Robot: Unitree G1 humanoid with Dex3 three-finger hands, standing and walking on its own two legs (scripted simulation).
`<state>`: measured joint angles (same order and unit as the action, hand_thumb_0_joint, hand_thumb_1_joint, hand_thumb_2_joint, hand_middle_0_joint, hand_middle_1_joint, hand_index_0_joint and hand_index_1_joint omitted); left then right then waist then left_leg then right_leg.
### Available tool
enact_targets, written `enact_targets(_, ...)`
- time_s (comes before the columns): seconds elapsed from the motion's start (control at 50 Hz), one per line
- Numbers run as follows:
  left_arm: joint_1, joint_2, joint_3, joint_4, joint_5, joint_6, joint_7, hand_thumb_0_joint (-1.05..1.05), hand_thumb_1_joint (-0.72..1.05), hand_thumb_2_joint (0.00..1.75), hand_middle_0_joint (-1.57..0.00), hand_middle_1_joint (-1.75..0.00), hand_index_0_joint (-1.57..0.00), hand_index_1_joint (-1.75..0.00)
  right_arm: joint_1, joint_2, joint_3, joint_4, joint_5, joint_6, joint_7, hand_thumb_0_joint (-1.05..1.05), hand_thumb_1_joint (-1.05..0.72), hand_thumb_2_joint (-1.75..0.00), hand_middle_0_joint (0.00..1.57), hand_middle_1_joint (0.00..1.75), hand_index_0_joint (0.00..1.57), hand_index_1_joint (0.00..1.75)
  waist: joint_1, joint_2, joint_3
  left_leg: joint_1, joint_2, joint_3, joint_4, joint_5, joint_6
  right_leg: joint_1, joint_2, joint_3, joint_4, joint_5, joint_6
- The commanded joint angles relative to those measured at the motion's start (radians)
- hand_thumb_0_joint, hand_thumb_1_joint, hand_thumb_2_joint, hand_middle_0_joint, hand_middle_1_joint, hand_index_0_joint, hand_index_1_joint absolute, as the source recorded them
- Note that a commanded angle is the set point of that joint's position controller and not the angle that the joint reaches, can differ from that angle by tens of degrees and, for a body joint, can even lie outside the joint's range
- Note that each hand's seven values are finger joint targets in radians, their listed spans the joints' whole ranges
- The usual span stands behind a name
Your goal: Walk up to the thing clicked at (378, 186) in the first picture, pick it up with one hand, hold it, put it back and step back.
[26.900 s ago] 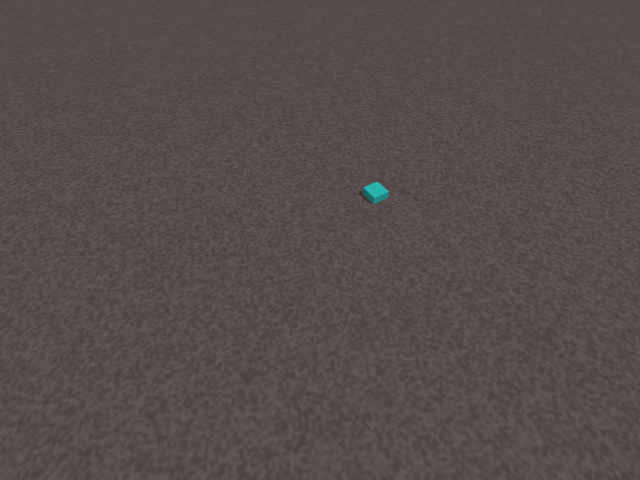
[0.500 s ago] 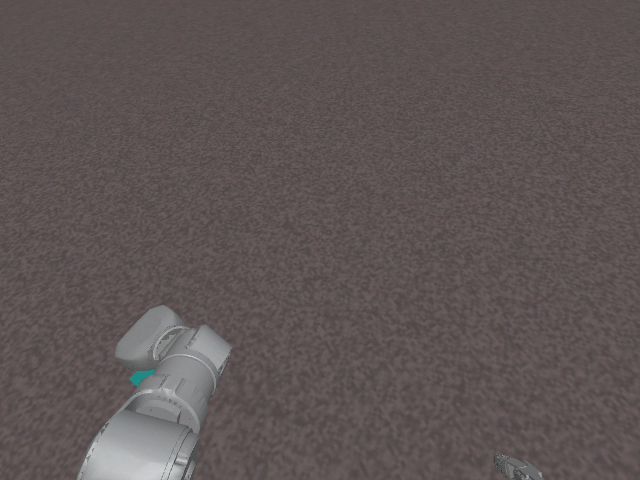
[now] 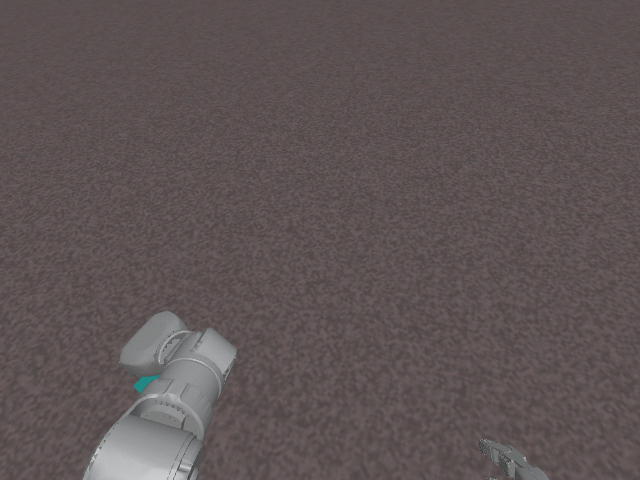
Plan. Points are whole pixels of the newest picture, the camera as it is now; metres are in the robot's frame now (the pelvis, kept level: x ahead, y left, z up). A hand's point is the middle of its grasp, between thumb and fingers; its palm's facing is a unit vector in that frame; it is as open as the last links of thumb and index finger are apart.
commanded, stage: hold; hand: left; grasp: from above
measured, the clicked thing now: (180, 383) +0.30 +0.23 -0.08
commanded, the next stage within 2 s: crouch in 0.36 s
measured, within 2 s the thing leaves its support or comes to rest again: neither
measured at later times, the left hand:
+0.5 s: hand (180, 364) +0.31 +0.22 -0.05, palm faces -0.20 -0.42 -0.88, open 11.2 cm
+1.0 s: hand (191, 399) +0.31 +0.24 -0.18, palm faces -0.27 -0.34 -0.90, open 11.3 cm
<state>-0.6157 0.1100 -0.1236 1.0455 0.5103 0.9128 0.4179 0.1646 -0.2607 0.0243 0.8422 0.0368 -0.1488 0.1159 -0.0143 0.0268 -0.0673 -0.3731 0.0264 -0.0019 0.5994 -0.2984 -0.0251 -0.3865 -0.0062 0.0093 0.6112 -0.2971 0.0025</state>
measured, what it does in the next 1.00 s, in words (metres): lowers itself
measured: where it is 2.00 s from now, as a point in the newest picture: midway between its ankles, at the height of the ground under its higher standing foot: outside the picture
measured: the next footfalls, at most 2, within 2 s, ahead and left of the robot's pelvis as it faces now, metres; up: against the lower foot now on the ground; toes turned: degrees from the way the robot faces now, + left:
none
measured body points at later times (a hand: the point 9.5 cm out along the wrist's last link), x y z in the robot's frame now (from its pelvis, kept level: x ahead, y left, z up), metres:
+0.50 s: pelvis +0.01 +0.00 +0.00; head +0.02 -0.02 +0.45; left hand +0.32 +0.24 +0.00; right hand +0.15 -0.24 -0.12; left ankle +0.00 +0.14 -0.73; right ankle +0.01 -0.12 -0.73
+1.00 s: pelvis -0.02 +0.00 -0.07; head +0.08 +0.02 +0.37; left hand +0.32 +0.25 -0.13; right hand +0.08 -0.27 -0.18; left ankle +0.00 +0.14 -0.73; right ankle +0.01 -0.12 -0.73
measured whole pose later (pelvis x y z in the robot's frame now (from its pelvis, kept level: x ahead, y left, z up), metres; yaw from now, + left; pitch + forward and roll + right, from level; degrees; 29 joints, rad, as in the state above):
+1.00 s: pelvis -0.02 +0.00 -0.07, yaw -1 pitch +19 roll -1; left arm -0.75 0.21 0.04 1.38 0.60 0.64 0.62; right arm 0.19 -0.27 -0.05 0.86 -0.04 -0.19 0.14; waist -0.08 -0.03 -0.15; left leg -0.94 0.05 -0.02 1.08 -0.47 -0.04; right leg -0.95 0.02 0.00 1.07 -0.45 0.00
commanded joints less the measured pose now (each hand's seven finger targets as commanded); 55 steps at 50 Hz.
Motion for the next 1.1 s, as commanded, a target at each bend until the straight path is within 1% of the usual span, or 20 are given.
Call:
enact_targets(0.0, -0.423, 0.145, -0.021, -0.184, 0.061, -0.011, 0.049, 0.0, 0.68, 0.85, -1.21, -0.43, -1.1, -0.54, -0.085, -0.136, -0.039, -0.121, 0.006, -0.045, -0.002, 0.0, -0.9, -0.9, 0.2, 0.3, 0.2, 0.3, -0.005, -0.039, -0.279, 0.086, -0.043, 0.032, -0.08, 0.175, 0.026, 0.127, 0.033, -0.027, -0.084, 0.183, -0.018)
enact_targets(0.16, -0.438, 0.178, -0.003, -0.216, 0.057, -0.013, 0.052, 0.0, 0.68, 0.83, -1.19, -0.43, -1.09, -0.54, -0.09, -0.138, -0.043, -0.112, 0.004, -0.039, -0.006, 0.0, -0.9, -0.9, 0.2, 0.3, 0.2, 0.3, 0.004, -0.024, -0.305, 0.1, -0.037, 0.027, -0.074, 0.219, 0.023, 0.137, 0.033, -0.028, -0.066, 0.222, -0.02)
enact_targets(0.18, -0.452, 0.157, -0.021, -0.237, 0.059, -0.013, 0.05, 0.0, 0.67, 0.81, -1.19, -0.42, -1.08, -0.52, -0.094, -0.133, -0.039, -0.116, 0.006, -0.04, -0.006, 0.0, -0.9, -0.9, 0.2, 0.3, 0.2, 0.3, 0.002, -0.014, -0.307, 0.106, -0.037, 0.026, -0.076, 0.223, 0.022, 0.14, 0.033, -0.031, -0.066, 0.226, -0.021)
enact_targets(0.2, -0.437, 0.183, -0.006, -0.209, 0.065, -0.009, 0.05, 0.0, 0.67, 0.81, -1.18, -0.42, -1.08, -0.53, -0.088, -0.141, -0.04, -0.113, 0.005, -0.04, -0.007, 0.0, -0.9, -0.9, 0.2, 0.3, 0.2, 0.3, 0.007, -0.019, -0.31, 0.105, -0.035, 0.022, -0.079, 0.223, 0.021, 0.141, 0.033, -0.03, -0.062, 0.226, -0.02)
enact_targets(0.28, -0.384, 0.153, -0.015, -0.154, 0.061, 0.005, 0.045, 0.0, 0.67, 0.81, -1.18, -0.42, -1.08, -0.53, -0.093, -0.135, -0.04, -0.115, 0.008, -0.041, -0.006, 0.0, -0.9, -0.9, 0.2, 0.3, 0.2, 0.3, 0.012, -0.051, -0.26, 0.074, -0.043, 0.032, -0.074, 0.217, 0.024, 0.136, 0.033, -0.03, -0.08, 0.218, -0.017)
enact_targets(0.3, -0.369, 0.129, -0.023, -0.144, 0.055, 0.007, 0.04, 0.0, 0.66, 0.79, -1.17, -0.42, -1.07, -0.52, -0.089, -0.134, -0.041, -0.11, 0.006, -0.043, -0.003, 0.0, -0.9, -0.9, 0.2, 0.3, 0.2, 0.3, 0.005, -0.06, -0.262, 0.072, -0.042, 0.031, -0.072, 0.22, 0.025, 0.133, 0.033, -0.028, -0.078, 0.222, -0.017)
enact_targets(0.38, -0.385, 0.128, -0.008, -0.151, 0.037, 0.009, 0.04, 0.0, 0.65, 0.86, -1.19, -0.43, -1.08, -0.55, -0.093, -0.137, -0.047, -0.116, 0.006, -0.041, 0.001, 0.0, -0.9, -0.91, 0.2, 0.3, 0.2, 0.3, 0.003, -0.048, -0.291, 0.092, -0.043, 0.034, -0.067, 0.247, 0.024, 0.14, 0.031, -0.023, -0.079, 0.253, -0.016)
enact_targets(0.42, -0.4, 0.146, -0.009, -0.189, 0.04, 0.001, 0.04, 0.0, 0.66, 0.86, -1.2, -0.42, -1.08, -0.54, -0.095, -0.137, -0.046, -0.122, 0.007, -0.041, 0.0, 0.0, -0.9, -0.9, 0.2, 0.3, 0.2, 0.3, 0.0, -0.043, -0.275, 0.094, -0.043, 0.036, -0.069, 0.247, 0.023, 0.14, 0.031, -0.025, -0.082, 0.257, -0.015)
enact_targets(0.44, -0.411, 0.165, -0.003, -0.196, 0.044, -0.003, 0.041, 0.0, 0.74, 0.8, -1.22, -0.5, -1.15, -0.57, -0.083, -0.14, -0.047, -0.118, 0.006, -0.04, -0.002, 0.0, -0.9, -0.91, 0.2, 0.3, 0.2, 0.3, 0.005, -0.046, -0.284, 0.097, -0.044, 0.036, -0.066, 0.253, 0.025, 0.143, 0.03, -0.026, -0.084, 0.264, -0.014)
enact_targets(0.5, -0.408, 0.178, 0.0, -0.212, 0.059, -0.014, 0.041, 0.0, 0.57, 0.75, -0.98, -0.57, -0.97, -0.59, -0.081, -0.137, -0.05, -0.122, 0.007, -0.036, -0.002, 0.0, -0.86, -0.89, 0.2, 0.3, 0.2, 0.3, 0.009, -0.058, -0.326, 0.102, -0.045, 0.038, -0.055, 0.289, 0.028, 0.171, 0.026, -0.024, -0.07, 0.316, -0.011)
enact_targets(0.66, -0.35, 0.178, 0.011, -0.043, 0.079, -0.075, 0.052, 0.0, 0.5, 0.81, -0.93, -0.62, -0.91, -0.65, -0.021, -0.134, -0.06, -0.084, -0.001, -0.038, -0.007, 0.0, -0.86, -0.89, 0.2, 0.3, 0.2, 0.3, -0.005, -0.073, -0.243, 0.012, -0.044, 0.049, -0.024, 0.249, 0.031, 0.099, 0.017, -0.005, -0.065, 0.296, -0.01)
enact_targets(0.7, -0.335, 0.173, 0.017, -0.001, 0.084, -0.1, 0.065, 0.0, 0.52, 0.82, -0.94, -0.65, -0.92, -0.67, -0.003, -0.134, -0.066, -0.074, -0.005, -0.042, -0.009, 0.0, -0.86, -0.89, 0.2, 0.3, 0.2, 0.3, -0.013, -0.072, -0.23, -0.012, -0.04, 0.049, -0.012, 0.224, 0.028, 0.071, 0.02, -0.006, -0.054, 0.259, -0.015)
enact_targets(0.72, -0.333, 0.146, 0.014, 0.019, 0.085, -0.113, 0.073, 0.0, 0.51, 0.83, -0.93, -0.65, -0.91, -0.67, 0.005, -0.129, -0.069, -0.07, -0.009, -0.045, -0.008, 0.0, -0.86, -0.89, 0.2, 0.3, 0.2, 0.3, -0.031, -0.081, -0.234, -0.019, -0.036, 0.047, 0.0, 0.222, 0.027, 0.052, 0.022, -0.006, -0.04, 0.263, -0.017)
enact_targets(0.76, -0.36, 0.186, 0.045, 0.055, 0.101, -0.15, 0.099, 0.0, 0.49, 0.83, -0.93, -0.65, -0.91, -0.67, 0.033, -0.137, -0.08, -0.055, -0.019, -0.051, -0.006, 0.0, -0.86, -0.89, 0.2, 0.3, 0.2, 0.3, -0.031, -0.073, -0.272, -0.079, -0.035, 0.048, 0.061, 0.236, 0.025, 0.005, 0.02, 0.001, 0.013, 0.284, -0.018)
enact_targets(0.84, -0.433, 0.199, 0.085, 0.136, 0.129, -0.227, 0.172, 0.0, 0.47, 0.83, -0.91, -0.66, -0.89, -0.68, 0.061, -0.141, -0.097, -0.037, -0.048, -0.062, 0.003, 0.0, -0.87, -0.89, 0.2, 0.3, 0.2, 0.3, -0.066, -0.066, -0.349, -0.271, -0.027, 0.05, 0.268, 0.208, 0.018, -0.161, 0.017, 0.008, 0.205, 0.3, -0.011)
enact_targets(0.88, -0.435, 0.238, 0.131, 0.2, 0.147, -0.259, 0.218, 0.0, 0.42, 0.79, -0.87, -0.65, -0.86, -0.67, 0.068, -0.14, -0.104, -0.03, -0.066, -0.065, 0.015, 0.0, -0.87, -0.89, 0.2, 0.3, 0.2, 0.3, -0.058, -0.028, -0.395, -0.379, -0.022, 0.046, 0.376, 0.2, 0.007, -0.272, 0.023, 0.003, 0.323, 0.279, -0.022)
enact_targets(0.92, -0.451, 0.231, 0.156, 0.25, 0.151, -0.286, 0.251, 0.0, 0.39, 0.73, -0.85, -0.62, -0.84, -0.63, 0.068, -0.139, -0.108, -0.033, -0.08, -0.066, 0.027, 0.0, -0.87, -0.89, 0.2, 0.3, 0.2, 0.3, -0.065, -0.018, -0.421, -0.46, -0.019, 0.04, 0.448, 0.165, 0.0, -0.377, 0.031, -0.004, 0.401, 0.233, -0.027)
enact_targets(0.96, -0.484, 0.222, 0.178, 0.263, 0.128, -0.308, 0.278, 0.0, 0.42, 0.74, -0.88, -0.63, -0.87, -0.65, 0.063, -0.139, -0.112, -0.042, -0.089, -0.067, 0.036, 0.0, -0.87, -0.89, 0.2, 0.3, 0.2, 0.3, -0.067, 0.022, -0.458, -0.513, -0.017, 0.03, 0.5, 0.136, -0.009, -0.462, 0.036, -0.018, 0.465, 0.181, -0.033)
enact_targets(1.02, -0.568, 0.24, 0.198, 0.272, 0.113, -0.344, 0.3, 0.0, 0.44, 0.85, -0.91, -0.7, -0.89, -0.72, 0.056, -0.152, -0.115, -0.033, -0.097, -0.072, 0.044, 0.0, -0.88, -0.9, 0.2, 0.3, 0.2, 0.3, -0.094, 0.06, -0.519, -0.629, -0.018, 0.013, 0.595, 0.041, -0.005, -0.608, 0.044, -0.036, 0.557, 0.084, -0.039)
enact_targets(1.08, -0.648, 0.328, 0.239, 0.249, 0.106, -0.378, 0.318, 0.0, 0.5, 0.84, -0.97, -0.67, -0.94, -0.69, 0.047, -0.167, -0.109, -0.024, -0.101, -0.072, 0.045, 0.0, -0.88, -0.9, 0.2, 0.3, 0.2, 0.3, -0.109, 0.103, -0.637, -0.702, -0.015, 0.003, 0.69, -0.033, -0.005, -0.734, 0.049, -0.049, 0.649, 0.0, -0.041)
